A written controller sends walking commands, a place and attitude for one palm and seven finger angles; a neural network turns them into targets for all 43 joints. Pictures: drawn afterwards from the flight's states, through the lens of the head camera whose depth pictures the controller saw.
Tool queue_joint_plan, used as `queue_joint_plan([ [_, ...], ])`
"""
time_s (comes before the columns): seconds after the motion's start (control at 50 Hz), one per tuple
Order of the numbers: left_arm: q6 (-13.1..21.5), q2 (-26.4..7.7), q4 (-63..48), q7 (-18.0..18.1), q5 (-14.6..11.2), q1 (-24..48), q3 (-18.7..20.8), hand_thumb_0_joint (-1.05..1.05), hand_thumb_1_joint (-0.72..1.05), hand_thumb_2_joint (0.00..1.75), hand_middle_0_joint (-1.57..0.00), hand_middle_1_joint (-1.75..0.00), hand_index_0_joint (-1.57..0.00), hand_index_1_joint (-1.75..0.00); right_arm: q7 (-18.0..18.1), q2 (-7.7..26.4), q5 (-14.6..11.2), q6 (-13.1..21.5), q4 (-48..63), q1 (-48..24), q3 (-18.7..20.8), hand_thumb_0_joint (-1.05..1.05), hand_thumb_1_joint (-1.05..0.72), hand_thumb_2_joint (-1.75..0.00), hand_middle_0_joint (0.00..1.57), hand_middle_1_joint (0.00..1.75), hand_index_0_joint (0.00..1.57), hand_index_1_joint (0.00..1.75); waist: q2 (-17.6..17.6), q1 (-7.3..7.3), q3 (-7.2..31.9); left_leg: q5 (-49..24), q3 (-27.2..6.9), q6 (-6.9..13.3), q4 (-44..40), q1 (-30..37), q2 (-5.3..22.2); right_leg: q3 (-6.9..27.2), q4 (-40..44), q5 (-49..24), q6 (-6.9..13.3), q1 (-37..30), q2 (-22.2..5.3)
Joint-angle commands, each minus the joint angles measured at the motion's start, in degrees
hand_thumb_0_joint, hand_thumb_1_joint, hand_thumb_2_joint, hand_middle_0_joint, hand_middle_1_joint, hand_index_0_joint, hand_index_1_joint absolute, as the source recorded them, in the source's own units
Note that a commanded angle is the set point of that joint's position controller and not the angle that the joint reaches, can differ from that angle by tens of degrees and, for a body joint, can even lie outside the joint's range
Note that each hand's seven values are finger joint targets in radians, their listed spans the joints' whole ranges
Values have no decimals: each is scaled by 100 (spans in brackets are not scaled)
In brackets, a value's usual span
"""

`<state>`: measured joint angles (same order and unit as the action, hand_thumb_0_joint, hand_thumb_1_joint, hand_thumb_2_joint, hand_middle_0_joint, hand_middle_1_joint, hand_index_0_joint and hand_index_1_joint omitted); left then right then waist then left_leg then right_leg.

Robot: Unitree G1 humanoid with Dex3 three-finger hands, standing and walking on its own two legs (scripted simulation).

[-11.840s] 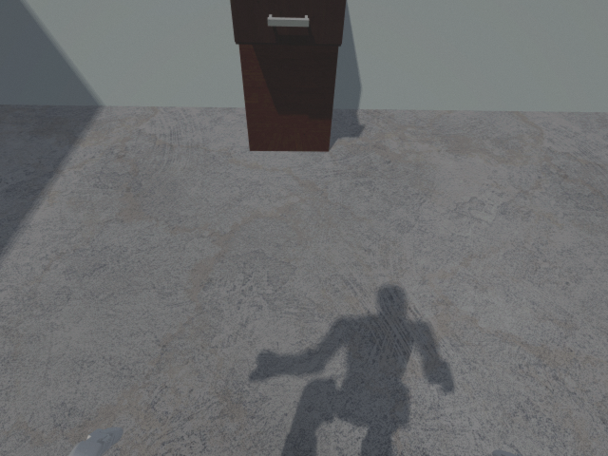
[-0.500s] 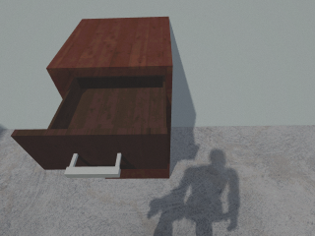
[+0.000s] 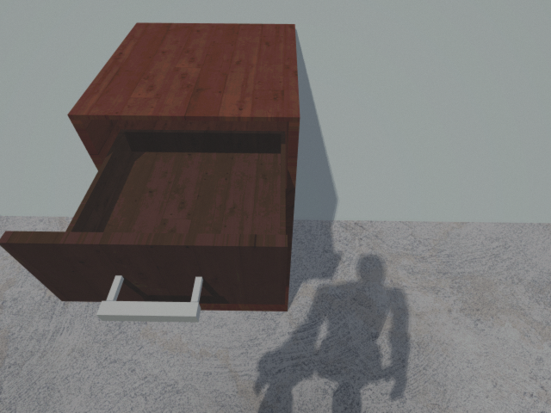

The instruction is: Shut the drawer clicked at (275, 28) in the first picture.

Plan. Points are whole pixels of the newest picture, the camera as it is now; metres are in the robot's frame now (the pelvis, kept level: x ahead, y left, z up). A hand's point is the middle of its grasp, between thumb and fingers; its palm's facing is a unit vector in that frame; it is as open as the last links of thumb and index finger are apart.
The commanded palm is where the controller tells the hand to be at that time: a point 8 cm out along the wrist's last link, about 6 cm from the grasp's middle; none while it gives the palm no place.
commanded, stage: look again from close up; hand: left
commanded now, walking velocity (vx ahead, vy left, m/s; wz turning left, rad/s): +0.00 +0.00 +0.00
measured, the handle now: (154, 297) +0.27 +0.20 +0.01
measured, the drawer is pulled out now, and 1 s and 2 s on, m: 0.29 0.27 0.27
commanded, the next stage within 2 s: raise the hand and make a fist in 0.20 s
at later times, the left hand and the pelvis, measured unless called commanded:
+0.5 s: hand (155, 369) +0.18 +0.18 -0.01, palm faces +0.27 -0.95 -0.13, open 7.0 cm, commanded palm +0.08 +0.22 -0.05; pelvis -0.01 -0.01 -0.01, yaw +3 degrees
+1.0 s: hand (162, 409) +0.13 +0.15 +0.01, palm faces -0.02 -1.00 -0.03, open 4.5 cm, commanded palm +0.08 +0.22 +0.02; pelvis -0.04 -0.02 -0.06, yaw +4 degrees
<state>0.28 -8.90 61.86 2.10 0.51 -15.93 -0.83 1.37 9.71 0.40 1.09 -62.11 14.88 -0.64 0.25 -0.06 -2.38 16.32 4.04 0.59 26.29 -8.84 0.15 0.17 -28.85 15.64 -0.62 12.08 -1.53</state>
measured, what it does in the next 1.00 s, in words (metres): lowers itself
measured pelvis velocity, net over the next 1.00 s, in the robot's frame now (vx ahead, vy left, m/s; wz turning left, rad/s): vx -0.04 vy -0.02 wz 0.06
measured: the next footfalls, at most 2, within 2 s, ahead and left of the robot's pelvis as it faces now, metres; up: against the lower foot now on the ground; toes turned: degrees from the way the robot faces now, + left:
none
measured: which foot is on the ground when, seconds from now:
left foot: down 0.00-1.00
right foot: down 0.00-1.00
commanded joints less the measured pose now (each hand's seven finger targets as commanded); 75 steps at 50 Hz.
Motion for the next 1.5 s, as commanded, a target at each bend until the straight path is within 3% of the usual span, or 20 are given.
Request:
queue_joint_plan([
  [0.0, 78, -641, -154, 26, 20, -316, 113, 0, 90, 90, -20, -30, -20, -30, 32, 478, 7, 80, 103, 394, 76, 0, -90, -90, 20, 30, 20, 30, 0, 9, -71, -1327, -517, 113, -494, -17, 557, 395, 444, -1237, 242, 49, -455],
  [0.26, 94, -609, -96, 26, 11, -340, 112, 0, 90, 90, -20, -30, -20, -30, 36, 412, 4, 69, -58, 424, 58, 0, -90, -90, 20, 30, 20, 30, -53, -15, -113, -1168, -483, 76, -590, 37, 544, 399, 606, -1244, 258, -30, -468],
  [0.28, 216, -797, 149, 229, 68, -744, 171, 0, 90, 90, -20, -30, -20, -30, -10, 636, -45, 93, 325, -110, 138, 0, -90, -90, 20, 30, 20, 30, -757, -203, -155, -1280, -331, -88, 648, -608, 644, 574, 571, -3573, 117, -255, -797],
  [0.3, 1522, -2009, -8700, 171, -1115, 3549, 931, 0, 90, 90, -22, -32, -22, -32, 266, 1541, -304, 977, 2257, 18, 280, 0, -90, -90, 20, 30, 20, 30, 494, 433, 2880, -1920, -339, 110, -155, 846, -37, 228, 70, -2899, 242, -864, -241],
  [0.32, 1159, -1502, -7036, 396, -598, 752, 876, 0, 90, 90, -24, -34, -24, -34, 482, 931, -195, 1449, 1984, -547, 146, 0, -90, -90, 20, 30, 20, 30, 1389, -134, 2535, -2726, -159, 162, -185, 1031, 97, 62, -87, -1875, 355, -709, 55],
  [0.34, 888, -1157, -6477, 713, -743, 472, 642, 0, 90, 90, -26, -37, -26, -37, 474, 1069, -229, 1622, 1587, -530, 230, 0, -90, -90, 20, 30, 20, 30, 1412, 20, 2069, -2277, -219, -35, -63, 597, 176, -259, 13, -1173, 290, -309, 20],
  [0.36, 320, 243, -5518, 617, -757, -1089, -209, 0, 90, 90, -28, -39, -28, -39, 373, 798, -310, 1634, 1578, -301, 201, 0, -90, -90, 20, 30, 20, 30, 670, 121, 1252, -1845, -281, 12, -114, 183, 209, -396, 113, -949, 192, 152, 26],
  [0.38, 496, 37, -6655, 471, -991, -105, -69, 0, 90, 90, -30, -41, -30, -41, 335, 1053, -316, 1720, 2037, -468, 220, 0, -90, -90, 20, 30, 20, 30, 386, 209, 497, -1351, -461, 11, -74, -283, 159, -446, 129, -818, 155, 399, -9],
  [0.42, 1101, -190, -6341, 239, -942, -490, 296, 0, 90, 90, -34, -45, -34, -45, 328, 1121, -178, 1914, 2344, -508, 391, 0, -90, -90, 20, 30, 20, 30, -684, 279, 45, -444, -442, 64, 318, -959, 30, -555, 103, 105, 93, 1166, 56],
  [0.5, 2415, 112, -5361, -906, -1305, -2797, 621, 0, 90, 90, -42, -54, -42, -54, -2, 1024, -105, 1895, 3074, -758, 528, 0, -90, -90, 20, 30, 20, 30, -1770, -339, 167, 104, -259, -85, 1125, -2336, -109, -438, -663, 645, 111, 1610, 105],
  [0.52, 2745, -53, -5402, -1173, -1355, -2808, 764, 0, 90, 90, -44, -56, -44, -56, -65, 1052, -118, 1886, 3230, -818, 555, 0, -90, -90, 20, 30, 20, 30, -1648, -363, 320, 177, -210, -106, 1372, -2656, -151, -318, -884, 616, 127, 1634, 81],
  [0.6, 3998, -982, -7895, -1416, -1287, -1394, 1267, 0, 90, 90, -52, -65, -52, -65, -115, 929, -25, 2029, 3724, -785, 557, 0, -90, -90, 20, 30, 20, 30, 813, -359, 1926, -237, -125, -12, 2084, -2309, -163, -33, -1748, 181, 297, 1755, 41],
  [0.68, 4411, -645, -8204, -1377, -1282, -795, 894, 0, 90, 90, -60, -73, -60, -73, -75, 898, -67, 1959, 3675, -767, 449, 0, -90, -90, 20, 30, 20, 30, 664, 196, 1250, 471, -430, 67, 2678, -2861, -72, -76, -2020, 875, 294, 2957, 124],
  [0.76, 3588, -434, -7830, -1934, -1481, -1058, 438, 0, 90, 90, -68, -82, -68, -82, 53, 1096, -239, 1888, 3952, -696, 399, 0, -90, -90, 20, 30, 20, 30, 84, 377, 1115, 1238, -459, 131, 2734, -3240, -82, 205, -1511, 1931, 187, 2901, 39],
  [0.9, 1711, -988, -8557, -1880, -1605, -1626, 1204, 0, 90, 90, -82, -97, -82, -97, 308, 884, -351, 1591, 4338, -795, 344, 0, -90, -90, 20, 30, 20, 30, -145, -162, 1826, 430, -474, 127, 2323, -2803, -89, 156, -1284, 1272, 116, 1680, -3],
  [0.94, 1670, -974, -8622, -1518, -1671, -1990, 1516, 0, 90, 90, -86, -101, -86, -101, 302, 769, -321, 1556, 4243, -917, 329, 0, -90, -90, 20, 30, 20, 30, -224, -326, 1745, 60, -515, 93, 2208, -2714, -55, -98, -1474, 588, 143, 1474, 80],
  [1.04, 2013, -634, -8815, -1120, -1485, -2397, 1124, 0, 90, 90, -96, -112, -96, -112, 172, 764, -253, 1629, 4145, -894, 315, 0, -90, -90, 20, 30, 20, 30, -260, -191, 1121, 34, -523, 79, 2037, -2719, -13, -379, -1581, 418, 135, 1815, 132],
  [1.14, 2189, -463, -9525, -1366, -1314, -2440, 365, 0, 90, 90, -106, -123, -106, -123, 94, 903, -279, 1884, 4231, -730, 288, 0, -90, -90, 20, 30, 20, 30, 121, 31, 1216, 268, -564, 124, 2002, -2467, -3, -380, -1545, 716, 143, 1981, 102],
  [1.22, 2180, -827, -9912, -1231, -1309, -2640, 794, 0, 90, 90, -114, -132, -114, -132, 134, 878, -298, 1942, 4253, -613, 342, 0, -90, -90, 20, 30, 20, 30, 110, -97, 1519, 203, -583, 101, 1925, -2320, 0, -415, -1570, 656, 159, 1837, 117],
  [1.48, 1402, -712, -10368, -1219, -1271, -3083, 626, 0, 90, 90, -140, -160, -140, -160, 113, 826, -389, 1830, 4407, -721, 196, 0, -90, -90, 20, 30, 20, 30, 49, -154, 1079, -320, -590, 71, 1580, -1948, 75, -562, -1375, -169, 152, 1443, 190],
])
